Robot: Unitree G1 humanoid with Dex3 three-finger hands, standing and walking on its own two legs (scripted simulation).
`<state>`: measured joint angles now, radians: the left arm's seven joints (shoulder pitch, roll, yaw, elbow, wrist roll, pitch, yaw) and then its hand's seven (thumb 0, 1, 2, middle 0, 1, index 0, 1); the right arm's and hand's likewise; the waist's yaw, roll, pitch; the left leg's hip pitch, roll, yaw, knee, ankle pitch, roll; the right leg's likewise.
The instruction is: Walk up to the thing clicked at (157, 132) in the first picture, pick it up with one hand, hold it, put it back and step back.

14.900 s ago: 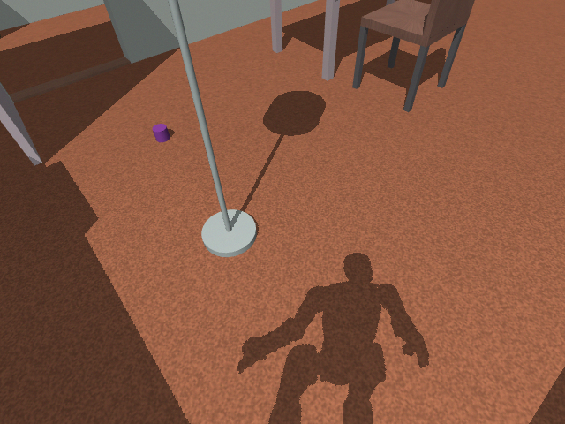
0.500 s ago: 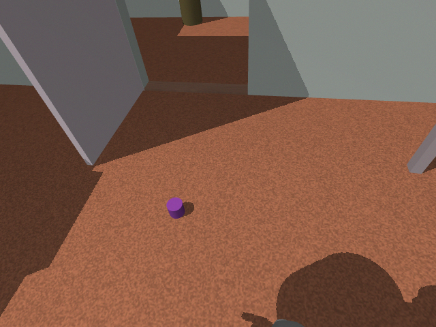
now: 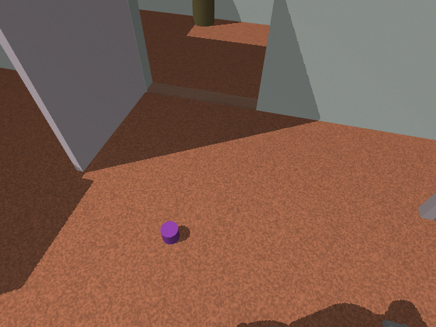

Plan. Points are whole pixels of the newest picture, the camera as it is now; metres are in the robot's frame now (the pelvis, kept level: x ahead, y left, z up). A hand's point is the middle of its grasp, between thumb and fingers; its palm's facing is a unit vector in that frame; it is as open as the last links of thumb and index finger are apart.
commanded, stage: walk up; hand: left
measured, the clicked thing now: (170, 232) +0.64 +0.23 -0.72
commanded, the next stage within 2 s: none
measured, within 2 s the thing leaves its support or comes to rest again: neither
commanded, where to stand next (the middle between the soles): +0.25 -0.01 m, yaw +0 degrees
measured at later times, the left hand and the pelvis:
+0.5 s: hand (100, 314) +0.18 +0.25 -0.11, palm faces -0.02 -0.90 -0.45, open 7.3 cm; pelvis +0.14 -0.03 +0.01, yaw +0 degrees
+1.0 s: hand (114, 281) +0.25 +0.25 -0.15, palm faces -0.03 -0.93 -0.35, open 7.3 cm; pelvis +0.19 -0.01 +0.01, yaw +0 degrees
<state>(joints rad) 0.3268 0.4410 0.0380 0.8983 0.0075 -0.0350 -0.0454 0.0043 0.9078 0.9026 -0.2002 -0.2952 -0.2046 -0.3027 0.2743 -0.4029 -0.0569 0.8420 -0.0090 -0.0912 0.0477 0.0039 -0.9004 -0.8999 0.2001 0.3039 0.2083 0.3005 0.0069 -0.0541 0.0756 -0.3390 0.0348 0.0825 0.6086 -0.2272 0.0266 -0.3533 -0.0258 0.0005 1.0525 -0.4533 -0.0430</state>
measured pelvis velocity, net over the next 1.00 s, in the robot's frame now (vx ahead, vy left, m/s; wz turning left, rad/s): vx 0.19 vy -0.01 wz -0.01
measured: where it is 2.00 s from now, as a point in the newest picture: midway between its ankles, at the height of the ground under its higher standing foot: outside the picture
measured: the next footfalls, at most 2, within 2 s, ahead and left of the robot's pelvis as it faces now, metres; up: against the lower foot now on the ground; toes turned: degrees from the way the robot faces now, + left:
right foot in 0.26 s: +0.27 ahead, -0.16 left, +0.00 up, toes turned -2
left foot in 0.62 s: +0.30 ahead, +0.12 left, +0.00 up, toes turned +3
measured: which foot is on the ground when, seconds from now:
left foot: down 0.00-0.28, up 0.30-0.60, down 0.62-1.00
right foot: up 0.00-0.24, down 0.26-1.00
